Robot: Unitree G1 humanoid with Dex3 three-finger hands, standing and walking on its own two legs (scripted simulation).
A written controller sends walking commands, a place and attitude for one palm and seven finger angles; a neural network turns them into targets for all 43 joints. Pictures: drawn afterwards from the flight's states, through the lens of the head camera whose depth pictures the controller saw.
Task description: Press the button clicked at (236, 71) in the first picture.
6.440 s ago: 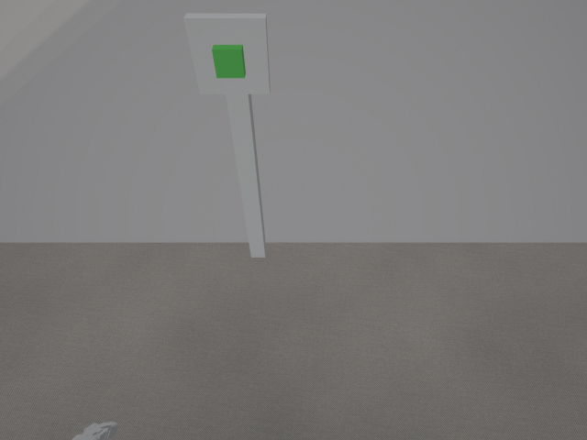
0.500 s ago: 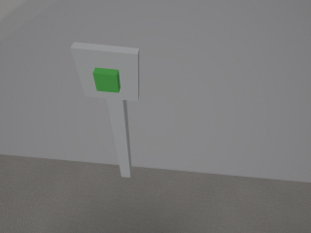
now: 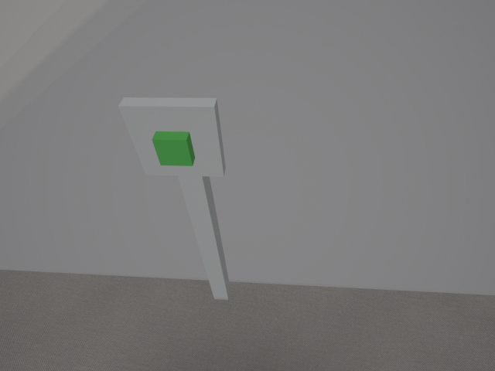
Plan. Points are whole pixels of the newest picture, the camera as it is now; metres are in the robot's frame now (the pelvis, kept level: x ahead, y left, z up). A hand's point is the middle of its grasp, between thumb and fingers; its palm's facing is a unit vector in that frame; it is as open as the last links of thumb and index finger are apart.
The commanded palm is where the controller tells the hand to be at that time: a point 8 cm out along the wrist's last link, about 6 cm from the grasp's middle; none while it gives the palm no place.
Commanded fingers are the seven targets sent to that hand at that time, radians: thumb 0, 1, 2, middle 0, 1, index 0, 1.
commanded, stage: look again from close up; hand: left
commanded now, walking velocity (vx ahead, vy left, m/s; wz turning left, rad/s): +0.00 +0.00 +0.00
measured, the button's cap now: (175, 147) +0.50 +0.18 +0.09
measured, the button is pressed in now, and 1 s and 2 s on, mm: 0 0 0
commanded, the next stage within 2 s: raise the hand and make a fist in 0.50 s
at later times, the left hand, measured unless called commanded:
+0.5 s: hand out of the picture +0.04 +0.14 -0.16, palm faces +0.02 -0.97 -0.23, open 7.3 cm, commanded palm none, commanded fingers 0.00 0.90 0.90 -0.20 -0.30 -0.20 -0.30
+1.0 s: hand (182, 343) +0.18 +0.12 -0.03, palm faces -0.03 -1.00 +0.04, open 5.5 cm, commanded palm +0.14 +0.19 -0.03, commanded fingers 0.00 0.90 0.90 -0.78 -0.93 -0.78 -0.93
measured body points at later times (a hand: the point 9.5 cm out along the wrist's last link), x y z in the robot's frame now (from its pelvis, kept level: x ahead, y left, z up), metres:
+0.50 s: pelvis +0.03 -0.04 +0.00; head +0.04 -0.06 +0.45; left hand +0.04 +0.19 -0.15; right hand +0.00 -0.25 -0.17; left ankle -0.02 +0.09 -0.74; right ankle +0.03 -0.13 -0.74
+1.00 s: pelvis +0.00 -0.04 -0.06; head +0.03 -0.03 +0.39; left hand +0.17 +0.17 -0.03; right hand +0.25 -0.29 -0.07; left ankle -0.02 +0.09 -0.74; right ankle +0.03 -0.13 -0.74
